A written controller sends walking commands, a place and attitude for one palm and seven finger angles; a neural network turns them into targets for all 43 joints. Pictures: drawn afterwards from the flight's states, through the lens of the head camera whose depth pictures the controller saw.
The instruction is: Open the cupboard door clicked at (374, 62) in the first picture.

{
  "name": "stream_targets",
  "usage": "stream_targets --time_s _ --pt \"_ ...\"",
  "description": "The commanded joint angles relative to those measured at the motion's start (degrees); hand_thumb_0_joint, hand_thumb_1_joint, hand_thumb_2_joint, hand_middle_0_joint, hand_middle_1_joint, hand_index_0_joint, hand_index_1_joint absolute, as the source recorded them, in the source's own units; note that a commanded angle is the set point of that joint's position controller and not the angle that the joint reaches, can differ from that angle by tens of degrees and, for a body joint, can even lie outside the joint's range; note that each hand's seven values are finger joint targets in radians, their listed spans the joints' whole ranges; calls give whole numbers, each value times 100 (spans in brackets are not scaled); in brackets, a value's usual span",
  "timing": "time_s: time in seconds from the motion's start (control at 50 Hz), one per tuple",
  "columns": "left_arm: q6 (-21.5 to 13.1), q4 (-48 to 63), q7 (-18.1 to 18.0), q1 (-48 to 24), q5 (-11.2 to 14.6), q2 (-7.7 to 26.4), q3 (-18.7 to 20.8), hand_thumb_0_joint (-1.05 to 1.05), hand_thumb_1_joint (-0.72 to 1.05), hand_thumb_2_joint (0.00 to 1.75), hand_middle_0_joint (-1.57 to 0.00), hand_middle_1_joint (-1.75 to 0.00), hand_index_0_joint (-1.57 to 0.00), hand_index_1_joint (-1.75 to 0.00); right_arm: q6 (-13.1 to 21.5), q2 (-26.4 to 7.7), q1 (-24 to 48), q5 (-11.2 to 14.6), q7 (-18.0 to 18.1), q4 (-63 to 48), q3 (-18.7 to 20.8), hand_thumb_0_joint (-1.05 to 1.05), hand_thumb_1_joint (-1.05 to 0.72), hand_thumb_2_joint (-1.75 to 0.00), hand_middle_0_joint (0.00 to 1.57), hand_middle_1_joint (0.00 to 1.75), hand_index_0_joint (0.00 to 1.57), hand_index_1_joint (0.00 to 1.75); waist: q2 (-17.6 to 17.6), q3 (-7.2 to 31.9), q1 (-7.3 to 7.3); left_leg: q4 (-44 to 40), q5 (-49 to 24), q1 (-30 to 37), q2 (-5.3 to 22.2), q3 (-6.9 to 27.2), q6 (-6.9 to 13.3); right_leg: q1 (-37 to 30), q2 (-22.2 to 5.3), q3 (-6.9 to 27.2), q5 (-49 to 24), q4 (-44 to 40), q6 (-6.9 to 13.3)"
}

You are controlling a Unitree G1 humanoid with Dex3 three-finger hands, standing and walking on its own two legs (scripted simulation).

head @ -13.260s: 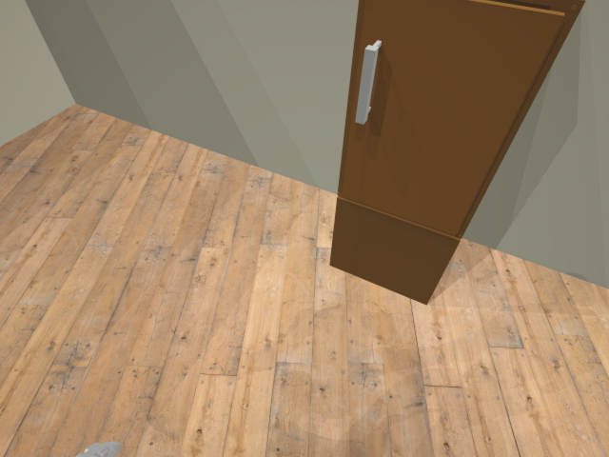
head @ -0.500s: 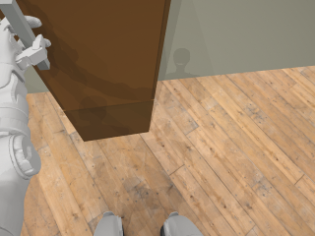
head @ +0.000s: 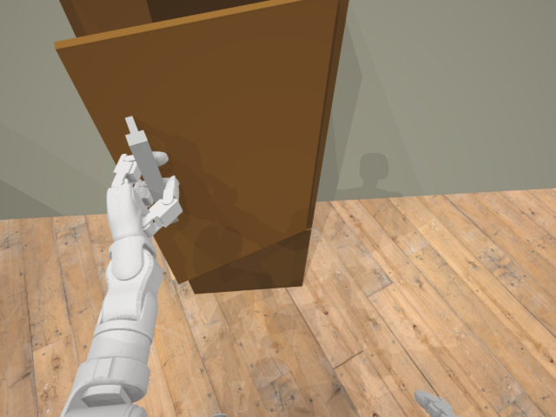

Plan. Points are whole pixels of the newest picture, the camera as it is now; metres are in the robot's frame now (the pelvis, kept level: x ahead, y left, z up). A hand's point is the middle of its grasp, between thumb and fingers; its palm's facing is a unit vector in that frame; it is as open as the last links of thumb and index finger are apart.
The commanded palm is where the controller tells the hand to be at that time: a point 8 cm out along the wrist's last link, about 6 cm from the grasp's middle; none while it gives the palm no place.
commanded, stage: pull the door open along its arc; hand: left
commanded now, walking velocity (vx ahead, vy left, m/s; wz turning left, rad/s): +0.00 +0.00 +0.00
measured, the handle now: (152, 174) +0.45 +0.20 +0.10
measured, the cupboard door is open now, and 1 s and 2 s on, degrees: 22 50 53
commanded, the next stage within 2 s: open thumb and fingers to let go in 0.46 s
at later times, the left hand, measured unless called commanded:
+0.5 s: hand (253, 259) +0.30 +0.04 +0.09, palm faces +0.40 -0.92 -0.02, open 6.3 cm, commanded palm +0.25 +0.07 +0.09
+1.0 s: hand (253, 255) +0.31 +0.04 +0.09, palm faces +0.43 -0.90 -0.02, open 11.0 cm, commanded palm +0.27 +0.07 +0.09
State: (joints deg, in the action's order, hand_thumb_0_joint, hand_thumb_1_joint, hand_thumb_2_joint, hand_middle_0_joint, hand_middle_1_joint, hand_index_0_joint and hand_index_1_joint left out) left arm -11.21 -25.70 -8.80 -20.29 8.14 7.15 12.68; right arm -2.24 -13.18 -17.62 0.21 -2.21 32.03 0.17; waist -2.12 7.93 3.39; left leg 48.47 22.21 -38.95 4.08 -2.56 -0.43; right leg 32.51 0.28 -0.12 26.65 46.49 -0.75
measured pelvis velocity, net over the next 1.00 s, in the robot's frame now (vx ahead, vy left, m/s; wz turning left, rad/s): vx -0.02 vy -0.05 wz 0.09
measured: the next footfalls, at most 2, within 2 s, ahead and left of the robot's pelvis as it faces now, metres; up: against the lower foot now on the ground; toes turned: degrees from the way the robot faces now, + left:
none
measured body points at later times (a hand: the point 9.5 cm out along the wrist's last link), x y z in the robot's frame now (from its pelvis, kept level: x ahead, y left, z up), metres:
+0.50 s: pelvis +0.00 -0.04 +0.01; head +0.00 -0.06 +0.46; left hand +0.28 +0.08 +0.10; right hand +0.16 -0.26 -0.10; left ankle +0.01 +0.12 -0.70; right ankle -0.04 -0.13 -0.70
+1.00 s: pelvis -0.02 -0.05 +0.00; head -0.01 -0.07 +0.45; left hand +0.28 +0.08 +0.10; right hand +0.17 -0.25 -0.10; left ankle +0.01 +0.12 -0.70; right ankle -0.04 -0.13 -0.70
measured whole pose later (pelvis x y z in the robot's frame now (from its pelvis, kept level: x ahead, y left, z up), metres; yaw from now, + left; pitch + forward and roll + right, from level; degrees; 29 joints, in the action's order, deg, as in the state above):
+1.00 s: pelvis -0.02 -0.05 +0.00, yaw +5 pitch +5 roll +1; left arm -3.9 -12.4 -34.6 -6.5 -3.1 -7.3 -11.1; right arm -4.2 -10.4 -9.8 -3.2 -0.7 35.2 0.0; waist -2.2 5.6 0.1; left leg 45.1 19.1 -31.3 2.6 2.3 -3.5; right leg 24.9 -0.5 -5.0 28.1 47.8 2.7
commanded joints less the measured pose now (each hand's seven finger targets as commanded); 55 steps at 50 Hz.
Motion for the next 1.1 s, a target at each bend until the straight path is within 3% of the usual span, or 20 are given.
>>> stream_targets --time_s 0.0,0.02,0.06,0.08,0.12,0.18,0.22,0.3,0.32,0.38,0.42,0.46,0.52,0.54,0.64,0.76,0.78,0.94,0.98,1.08 --pt "-134 1682 -1376 -827 -536 362 -53 0 90 90 -40 -135 -40 -135 130 -631 78 -160 -33 -632 290 0 -90 -90 20 30 20 30 115 1643 -273 -439 -2495 1727 -300 93 66 -671 260 -425 -3013 -348 121" --pt "-85 1740 -1603 -912 -657 310 -91 0 90 90 -40 -135 -40 -135 101 -623 123 -204 -7 -627 291 0 -90 -90 20 30 20 30 288 1621 -249 -444 -2414 1699 -303 121 83 -725 250 -416 -2948 -387 126" --pt "53 1793 -2043 -957 -810 -208 -436 0 90 90 -40 -135 -40 -135 57 -537 359 -248 13 -640 268 0 -90 -90 20 30 20 30 385 1493 -226 -505 -2177 1709 -327 113 75 -759 194 -407 -2769 -496 124" --pt "101 1908 -2236 -990 -899 -397 -614 0 90 90 -40 -135 -40 -135 43 -509 470 -271 23 -644 262 0 -90 -90 20 30 20 30 260 1460 -221 -511 -2108 1739 -337 100 67 -740 168 -383 -2699 -530 133" --pt "175 1948 -2404 -873 -1129 -649 -1007 0 90 90 -40 -135 -40 -135 8 -482 497 -333 45 -627 265 0 -90 -90 20 30 20 30 522 1333 -135 -514 -1991 1731 -331 121 89 -728 148 -356 -2630 -611 130" --pt "180 2342 -2439 -631 -1303 -1087 -1553 0 90 90 -40 -135 -40 -135 -35 -403 641 -364 59 -684 274 0 -90 -90 20 30 20 30 320 1396 -161 -514 -2062 1872 -349 91 88 -846 77 -310 -2858 -633 147" --pt "211 2414 -2402 -418 -1318 -1280 -1809 0 90 90 -40 -135 -40 -135 -54 -379 726 -366 84 -699 267 0 -90 -90 20 30 20 30 504 1269 -118 -526 -2000 1886 -341 109 96 -874 53 -288 -2890 -718 132" --pt "207 2783 -2416 -47 -1295 -1643 -2204 0 90 90 -40 -135 -40 -135 -27 -297 931 -346 102 -746 242 0 -90 -90 20 30 20 30 536 1174 -180 -569 -1871 1937 -372 128 86 -1013 -39 -232 -3035 -801 90" --pt "227 2849 -2436 166 -1322 -1734 -2307 0 90 90 -40 -135 -40 -135 -4 -286 944 -353 87 -770 251 0 -90 -90 20 30 20 30 690 1159 -192 -549 -1898 1931 -378 143 96 -1066 -44 -230 -3105 -825 80" --pt "278 3188 -2483 721 -1404 -1992 -2606 0 90 90 -40 -135 -40 -135 40 -224 1072 -340 51 -829 240 0 -90 -90 20 30 20 30 626 1169 -264 -535 -1934 1966 -399 145 90 -1163 -100 -221 -3308 -816 73" --pt "370 3223 -2490 1133 -1450 -2052 -2744 0 90 90 -40 -135 -40 -135 69 -201 1136 -322 34 -842 213 0 -90 -90 20 30 20 30 764 971 -275 -533 -1865 1947 -401 172 95 -1179 -110 -225 -3165 -924 92" --pt "427 3426 -2523 1273 -1323 -2118 -2773 0 90 90 -40 -135 -40 -135 108 -171 1266 -309 45 -871 174 0 -90 -90 20 30 20 30 782 888 -317 -552 -1736 1957 -439 172 89 -1229 -153 -190 -3107 -1030 66" --pt "498 3263 -2691 558 -1283 -1847 -2497 0 90 90 -40 -135 -40 -135 146 -174 1383 -348 129 -698 133 0 -90 -90 20 30 20 30 1026 621 -254 -503 -1444 1824 -483 229 92 -1073 -241 -39 -2668 -1254 10" --pt "492 3133 -2788 -42 -1243 -1671 -2277 0 90 90 -40 -135 -40 -135 126 -188 1467 -359 172 -589 112 0 -90 -90 20 30 20 30 972 553 -212 -491 -1312 1756 -491 236 93 -915 -274 28 -2446 -1295 -10" --pt "453 2668 -2795 -100 -1293 -1764 -2219 0 55 75 -38 -131 -38 -131 101 -128 1485 -396 204 -471 125 0 -90 -90 20 30 20 30 728 801 -306 -513 -1333 1785 -507 234 84 -906 -291 68 -2362 -1209 15" --pt "340 2641 -2621 -40 -1267 -1899 -2335 0 13 57 -35 -127 -35 -127 81 -166 1348 -376 168 -534 189 0 -90 -90 20 30 20 30 947 1084 -278 -494 -1587 1809 -469 233 90 -1018 -251 -63 -3026 -942 -16" --pt "333 2698 -2609 -130 -1281 -1930 -2393 0 6 54 -34 -126 -34 -126 73 -167 1314 -369 157 -538 186 0 -90 -90 20 30 20 30 800 1088 -267 -497 -1614 1819 -467 227 82 -998 -237 -94 -3026 -886 4" --pt "363 2570 -2654 -254 -1265 -1871 -2332 0 -50 30 -30 -120 -30 -120 39 -174 1378 -351 188 -569 163 0 -90 -90 20 30 20 30 807 959 -267 -481 -1452 1740 -469 230 91 -870 -214 -76 -2599 -959 29" --pt "373 2414 -2716 -528 -1293 -1929 -2370 0 -50 30 -30 -120 -30 -120 35 -171 1402 -343 194 -506 157 0 -90 -90 20 30 20 30 787 848 -222 -485 -1335 1737 -457 248 88 -699 -175 -125 -2200 -974 69" --pt "370 2289 -2798 -596 -1337 -2049 -2428 0 -50 30 -26 -95 -26 -95 69 -172 1380 -364 173 -494 182 0 -90 -90 20 30 20 30 680 1039 -258 -504 -1379 1786 -444 225 89 -660 -107 -215 -2030 -887 129"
